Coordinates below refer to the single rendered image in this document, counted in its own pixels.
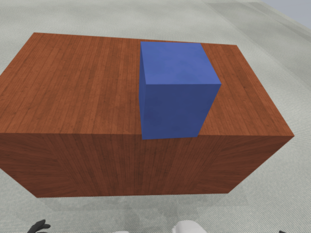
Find right robot thigh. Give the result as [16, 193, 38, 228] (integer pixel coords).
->
[172, 220, 207, 233]

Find pedestal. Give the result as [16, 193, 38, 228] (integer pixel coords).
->
[0, 33, 294, 198]

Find carton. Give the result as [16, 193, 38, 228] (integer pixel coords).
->
[138, 41, 221, 140]

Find left robot hand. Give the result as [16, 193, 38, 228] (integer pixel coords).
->
[27, 219, 51, 233]

